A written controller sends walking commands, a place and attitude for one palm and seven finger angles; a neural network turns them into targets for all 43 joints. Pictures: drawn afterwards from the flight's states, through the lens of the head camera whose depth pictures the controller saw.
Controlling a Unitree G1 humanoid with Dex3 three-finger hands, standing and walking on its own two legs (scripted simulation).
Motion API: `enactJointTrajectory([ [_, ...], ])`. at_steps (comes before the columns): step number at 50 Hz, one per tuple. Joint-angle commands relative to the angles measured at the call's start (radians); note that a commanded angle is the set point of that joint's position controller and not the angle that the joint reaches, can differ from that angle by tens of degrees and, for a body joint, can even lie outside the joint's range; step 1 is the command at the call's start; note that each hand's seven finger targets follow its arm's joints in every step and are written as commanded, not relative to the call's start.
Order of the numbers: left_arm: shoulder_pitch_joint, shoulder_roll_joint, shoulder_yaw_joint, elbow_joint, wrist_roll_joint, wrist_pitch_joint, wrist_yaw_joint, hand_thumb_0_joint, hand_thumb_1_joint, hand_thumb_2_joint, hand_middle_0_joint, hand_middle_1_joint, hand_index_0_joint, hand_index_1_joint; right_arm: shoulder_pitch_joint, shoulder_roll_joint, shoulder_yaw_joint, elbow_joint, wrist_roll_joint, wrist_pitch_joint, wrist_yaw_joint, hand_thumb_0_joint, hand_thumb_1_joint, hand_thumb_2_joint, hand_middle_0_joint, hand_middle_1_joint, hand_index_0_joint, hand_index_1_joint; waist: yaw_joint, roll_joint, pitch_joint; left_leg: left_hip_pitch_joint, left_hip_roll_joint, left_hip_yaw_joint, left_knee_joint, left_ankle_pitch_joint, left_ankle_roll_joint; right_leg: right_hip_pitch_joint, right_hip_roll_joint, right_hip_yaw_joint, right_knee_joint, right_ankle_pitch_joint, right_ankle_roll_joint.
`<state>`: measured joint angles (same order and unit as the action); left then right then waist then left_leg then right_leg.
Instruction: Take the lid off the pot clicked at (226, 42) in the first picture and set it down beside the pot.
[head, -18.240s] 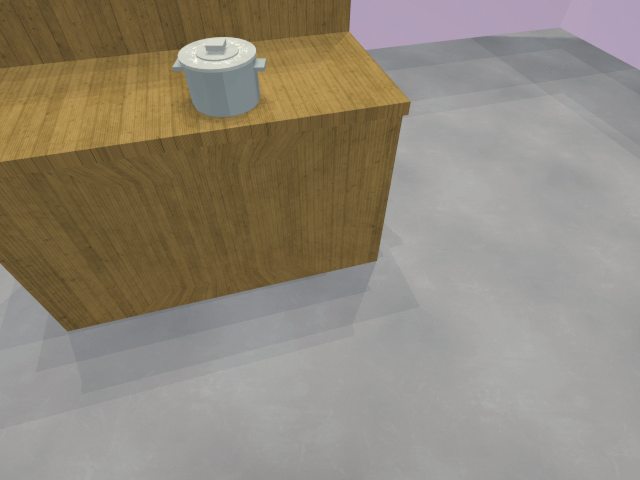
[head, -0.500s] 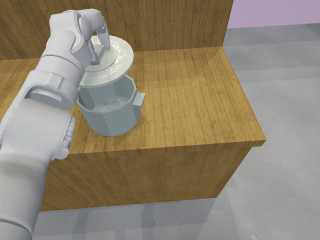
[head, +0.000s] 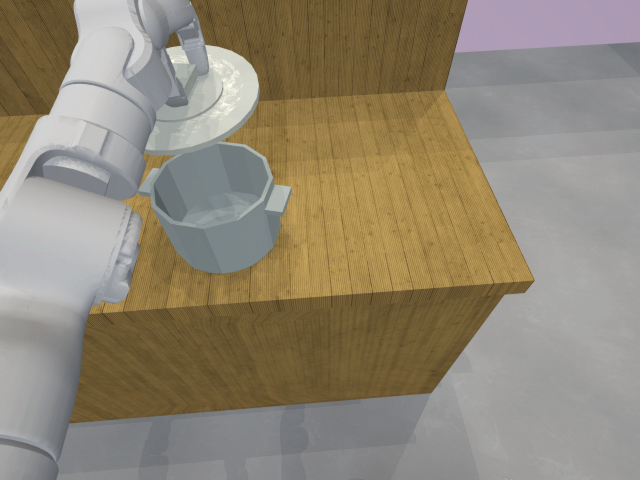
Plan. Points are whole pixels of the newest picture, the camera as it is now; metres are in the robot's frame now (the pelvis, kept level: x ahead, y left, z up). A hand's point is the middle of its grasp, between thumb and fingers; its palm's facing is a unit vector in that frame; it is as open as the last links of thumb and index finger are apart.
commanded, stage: move the lid sideways beside the pot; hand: left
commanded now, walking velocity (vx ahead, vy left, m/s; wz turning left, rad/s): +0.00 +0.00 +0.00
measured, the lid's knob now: (174, 79) +0.53 +0.14 +0.22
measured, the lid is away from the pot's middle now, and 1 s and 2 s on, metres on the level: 0.01 0.11 0.23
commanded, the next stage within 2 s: none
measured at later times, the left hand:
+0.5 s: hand (105, 88) +0.49 +0.20 +0.24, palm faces -0.29 -0.11 -0.95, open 7.9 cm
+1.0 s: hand (66, 87) +0.48 +0.23 +0.25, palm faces -0.27 -0.10 -0.96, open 7.9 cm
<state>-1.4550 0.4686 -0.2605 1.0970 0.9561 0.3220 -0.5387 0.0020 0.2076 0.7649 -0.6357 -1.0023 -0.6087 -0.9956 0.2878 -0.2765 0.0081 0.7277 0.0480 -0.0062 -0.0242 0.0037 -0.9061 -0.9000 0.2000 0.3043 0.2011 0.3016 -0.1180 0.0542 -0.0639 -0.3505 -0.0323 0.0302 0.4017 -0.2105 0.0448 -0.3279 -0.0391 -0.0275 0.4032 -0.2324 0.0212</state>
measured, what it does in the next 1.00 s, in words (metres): stands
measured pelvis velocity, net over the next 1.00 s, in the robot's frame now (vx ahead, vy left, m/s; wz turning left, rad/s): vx -0.01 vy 0.01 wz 0.00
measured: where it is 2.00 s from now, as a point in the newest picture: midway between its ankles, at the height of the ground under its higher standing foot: outside the picture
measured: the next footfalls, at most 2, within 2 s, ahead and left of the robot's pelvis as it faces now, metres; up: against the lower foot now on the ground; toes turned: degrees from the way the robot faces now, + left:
none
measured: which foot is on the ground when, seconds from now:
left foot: down 0.00-1.00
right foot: down 0.00-1.00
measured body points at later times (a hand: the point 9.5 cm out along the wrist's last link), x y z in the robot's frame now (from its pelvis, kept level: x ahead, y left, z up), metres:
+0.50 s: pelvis +0.00 +0.00 +0.00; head +0.05 -0.01 +0.45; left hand +0.51 +0.20 +0.29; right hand +0.06 -0.27 -0.12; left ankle -0.02 +0.09 -0.74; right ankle -0.03 -0.13 -0.74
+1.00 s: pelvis -0.01 +0.01 +0.00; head +0.04 +0.00 +0.45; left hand +0.49 +0.23 +0.30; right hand +0.06 -0.26 -0.13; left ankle -0.02 +0.09 -0.74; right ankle -0.03 -0.13 -0.74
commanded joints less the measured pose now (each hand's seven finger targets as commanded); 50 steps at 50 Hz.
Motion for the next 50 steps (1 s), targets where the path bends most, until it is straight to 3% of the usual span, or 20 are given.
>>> enactJointTrajectory([
  [1, -0.726, 0.240, 0.053, -0.320, 0.035, -0.024, 0.064, 0.000, 0.629, 0.966, -0.795, -1.102, -0.791, -1.098, 0.008, -0.132, -0.047, -0.107, -0.005, -0.044, -0.009, 0.000, -0.900, -0.900, 0.200, 0.300, 0.200, 0.300, 0.002, -0.017, -0.553, 0.417, -0.011, -0.078, 0.067, 0.547, 0.032, 0.078, 0.061, 0.000, 0.013, 0.471, -0.050],
  [3, -0.640, 0.209, 0.033, -0.227, 0.020, -0.010, 0.058, 0.000, 0.629, 0.966, -0.795, -1.102, -0.791, -1.098, 0.027, -0.144, -0.051, -0.093, -0.003, -0.033, -0.008, 0.000, -0.900, -0.900, 0.200, 0.300, 0.200, 0.300, -0.004, -0.048, -0.485, 0.380, -0.011, -0.072, 0.064, 0.526, 0.030, 0.062, 0.061, -0.008, -0.003, 0.460, -0.051],
  [5, -0.620, 0.295, 0.085, -0.268, 0.049, -0.032, 0.072, 0.000, 0.629, 0.966, -0.795, -1.102, -0.791, -1.098, 0.022, -0.147, -0.043, -0.106, -0.004, -0.019, -0.013, 0.000, -0.900, -0.900, 0.200, 0.300, 0.200, 0.300, 0.003, -0.108, -0.464, 0.326, -0.009, -0.057, 0.051, 0.461, 0.035, 0.087, 0.064, -0.008, -0.008, 0.445, -0.049],
  [6, -0.615, 0.329, 0.108, -0.242, 0.059, -0.037, 0.083, 0.000, 0.629, 0.966, -0.795, -1.102, -0.791, -1.098, 0.012, -0.150, -0.038, -0.107, -0.002, -0.011, -0.018, 0.000, -0.900, -0.900, 0.200, 0.300, 0.200, 0.300, 0.005, -0.103, -0.450, 0.306, -0.010, -0.052, 0.044, 0.430, 0.034, 0.091, 0.062, -0.006, -0.007, 0.435, -0.052],
  [8, -0.621, 0.283, 0.064, -0.283, 0.042, -0.050, 0.091, 0.000, 0.629, 0.966, -0.795, -1.102, -0.791, -1.098, 0.009, -0.148, -0.040, -0.117, 0.000, -0.008, -0.022, 0.000, -0.900, -0.900, 0.200, 0.300, 0.200, 0.300, 0.001, -0.067, -0.470, 0.320, -0.010, -0.049, 0.046, 0.452, 0.033, 0.100, 0.055, -0.005, -0.007, 0.456, -0.054],
  [12, -0.603, 0.370, 0.114, -0.227, 0.071, -0.042, 0.092, 0.000, 0.629, 0.966, -0.795, -1.102, -0.791, -1.098, -0.001, -0.147, -0.032, -0.120, 0.002, 0.009, -0.026, 0.000, -0.900, -0.900, 0.200, 0.300, 0.200, 0.300, 0.008, -0.054, -0.456, 0.285, -0.013, -0.042, 0.040, 0.406, 0.033, 0.109, 0.056, -0.002, -0.002, 0.437, -0.056],
  [15, -0.662, 0.373, 0.104, -0.304, 0.068, -0.052, 0.088, 0.000, 0.629, 0.966, -0.795, -1.102, -0.791, -1.098, -0.004, -0.146, -0.038, -0.130, 0.004, 0.007, -0.025, 0.000, -0.900, -0.900, 0.200, 0.300, 0.200, 0.300, 0.007, -0.002, -0.511, 0.334, -0.009, -0.046, 0.053, 0.443, 0.034, 0.110, 0.055, 0.001, 0.000, 0.446, -0.054],
  [18, -0.630, 0.328, 0.057, -0.301, 0.053, -0.067, 0.071, 0.000, 0.629, 0.966, -0.795, -1.102, -0.791, -1.098, 0.007, -0.148, -0.044, -0.130, 0.010, 0.009, -0.026, 0.000, -0.900, -0.900, 0.200, 0.300, 0.200, 0.300, -0.007, 0.006, -0.513, 0.368, -0.004, -0.056, 0.066, 0.503, 0.033, 0.091, 0.056, -0.003, -0.011, 0.450, -0.052],
  [22, -0.581, 0.361, 0.084, -0.248, 0.038, -0.079, 0.045, 0.000, 0.629, 0.966, -0.795, -1.102, -0.791, -1.098, 0.013, -0.157, -0.047, -0.116, 0.013, 0.015, -0.030, 0.000, -0.900, -0.900, 0.200, 0.300, 0.200, 0.300, -0.011, -0.046, -0.471, 0.334, -0.013, -0.047, 0.062, 0.412, 0.045, 0.085, 0.062, -0.007, -0.021, 0.413, -0.045],
  [24, -0.626, 0.396, 0.099, -0.349, 0.025, -0.101, 0.042, 0.000, 0.629, 0.966, -0.795, -1.102, -0.791, -1.098, 0.009, -0.160, -0.050, -0.118, 0.015, 0.015, -0.028, 0.000, -0.900, -0.900, 0.200, 0.300, 0.200, 0.300, -0.006, -0.015, -0.512, 0.369, -0.008, -0.053, 0.066, 0.449, 0.042, 0.101, 0.059, -0.005, -0.017, 0.434, -0.044],
  [29, -0.625, 0.372, 0.075, -0.430, 0.027, -0.136, 0.044, 0.000, 0.629, 0.966, -0.795, -1.102, -0.791, -1.098, 0.010, -0.152, -0.053, -0.116, 0.016, 0.012, -0.024, 0.000, -0.900, -0.900, 0.200, 0.300, 0.200, 0.300, -0.001, 0.087, -0.494, 0.445, 0.004, -0.081, 0.082, 0.569, 0.031, 0.029, 0.070, -0.016, -0.018, 0.394, -0.050],
  [30, -0.607, 0.316, 0.038, -0.401, 0.023, -0.135, 0.038, 0.000, 0.629, 0.966, -0.795, -1.102, -0.791, -1.098, 0.010, -0.149, -0.053, -0.112, 0.017, 0.013, -0.023, 0.000, -0.900, -0.900, 0.200, 0.300, 0.200, 0.300, -0.009, 0.106, -0.470, 0.455, 0.002, -0.085, 0.086, 0.575, 0.031, -0.008, 0.074, -0.022, -0.022, 0.368, -0.052],
  [32, -0.555, 0.332, 0.057, -0.316, 0.019, -0.119, 0.031, 0.000, 0.629, 0.966, -0.795, -1.102, -0.791, -1.098, 0.022, -0.159, -0.052, -0.094, 0.021, 0.024, -0.023, 0.000, -0.900, -0.900, 0.200, 0.300, 0.200, 0.300, -0.011, 0.062, -0.404, 0.413, 0.006, -0.082, 0.068, 0.489, 0.027, -0.028, 0.075, -0.033, -0.032, 0.316, -0.054],
  [34, -0.568, 0.419, 0.124, -0.362, 0.014, -0.124, 0.036, 0.000, 0.629, 0.966, -0.795, -1.102, -0.791, -1.098, 0.023, -0.167, -0.053, -0.103, 0.016, 0.025, -0.021, 0.000, -0.900, -0.900, 0.200, 0.300, 0.200, 0.300, 0.003, 0.040, -0.466, 0.407, 0.002, -0.080, 0.066, 0.482, 0.027, 0.031, 0.071, -0.027, -0.023, 0.345, -0.054],
  [37, -0.552, 0.428, 0.111, -0.275, 0.028, -0.116, 0.032, 0.000, 0.629, 0.966, -0.795, -1.102, -0.791, -1.098, 0.019, -0.172, -0.044, -0.097, 0.023, 0.036, -0.027, 0.000, -0.900, -0.900, 0.200, 0.300, 0.200, 0.300, 0.000, -0.019, -0.424, 0.335, -0.004, -0.063, 0.048, 0.382, 0.034, 0.052, 0.068, -0.029, -0.026, 0.332, -0.054],
  [41, -0.626, 0.462, 0.123, -0.380, 0.047, -0.145, 0.049, 0.000, 0.629, 0.966, -0.795, -1.102, -0.791, -1.098, 0.016, -0.168, -0.048, -0.110, 0.017, 0.026, -0.030, 0.000, -0.900, -0.900, 0.200, 0.300, 0.200, 0.300, 0.005, 0.039, -0.504, 0.408, 0.006, -0.083, 0.062, 0.475, 0.027, 0.050, 0.071, -0.026, -0.019, 0.338, -0.057],
  [44, -0.574, 0.493, 0.151, -0.339, 0.045, -0.150, 0.046, 0.000, 0.629, 0.966, -0.795, -1.102, -0.791, -1.098, 0.021, -0.169, -0.049, -0.112, 0.017, 0.031, -0.029, 0.000, -0.900, -0.900, 0.200, 0.300, 0.200, 0.300, 0.010, 0.035, -0.487, 0.395, 0.007, -0.078, 0.063, 0.495, 0.025, 0.053, 0.069, -0.021, -0.020, 0.348, -0.056],
  [47, -0.532, 0.439, 0.107, -0.228, 0.039, -0.130, 0.031, 0.000, 0.629, 0.966, -0.795, -1.102, -0.791, -1.098, 0.023, -0.173, -0.043, -0.101, 0.027, 0.043, -0.030, 0.000, -0.900, -0.900, 0.200, 0.300, 0.200, 0.300, -0.001, -0.007, -0.379, 0.327, 0.005, -0.068, 0.045, 0.394, 0.028, 0.016, 0.070, -0.036, -0.029, 0.301, -0.055],
  [48, -0.530, 0.416, 0.083, -0.242, 0.027, -0.129, 0.031, 0.000, 0.629, 0.966, -0.795, -1.102, -0.791, -1.098, 0.022, -0.183, -0.047, -0.102, 0.029, 0.045, -0.025, 0.000, -0.900, -0.900, 0.200, 0.300, 0.200, 0.300, 0.000, 0.037, -0.387, 0.343, 0.005, -0.071, 0.050, 0.427, 0.021, 0.004, 0.064, -0.036, -0.031, 0.304, -0.060],
  [50, -0.564, 0.468, 0.117, -0.269, 0.059, -0.133, 0.032, 0.000, 0.629, 0.966, -0.795, -1.102, -0.791, -1.098, 0.023, -0.180, -0.046, -0.105, 0.021, 0.047, -0.024, 0.000, -0.900, -0.900, 0.200, 0.300, 0.200, 0.300, 0.005, 0.032, -0.420, 0.345, 0.005, -0.067, 0.059, 0.415, 0.027, 0.022, 0.070, -0.031, -0.025, 0.308, -0.058],
])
